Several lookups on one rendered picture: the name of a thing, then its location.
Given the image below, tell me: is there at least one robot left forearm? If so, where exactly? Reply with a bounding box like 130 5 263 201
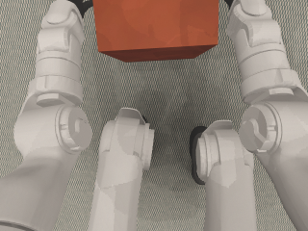
13 0 85 140

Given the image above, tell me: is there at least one left robot hand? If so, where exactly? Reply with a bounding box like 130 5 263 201
67 0 93 19

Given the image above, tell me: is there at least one robot shin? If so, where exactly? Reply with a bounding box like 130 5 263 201
98 108 146 159
196 119 254 181

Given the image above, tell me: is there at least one robot left upper arm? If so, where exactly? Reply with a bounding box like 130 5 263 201
0 103 92 231

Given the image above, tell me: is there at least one robot right forearm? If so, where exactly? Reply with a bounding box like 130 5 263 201
226 0 308 106

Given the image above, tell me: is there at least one robot right upper arm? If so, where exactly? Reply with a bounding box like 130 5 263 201
238 101 308 231

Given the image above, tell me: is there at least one right robot shin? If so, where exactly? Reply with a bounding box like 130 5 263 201
196 119 254 181

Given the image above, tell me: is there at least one right robot hand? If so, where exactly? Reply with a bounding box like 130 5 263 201
224 0 234 10

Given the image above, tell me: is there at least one carton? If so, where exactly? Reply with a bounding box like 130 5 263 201
92 0 219 63

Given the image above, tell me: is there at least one left robot shin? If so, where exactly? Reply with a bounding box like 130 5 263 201
98 108 146 159

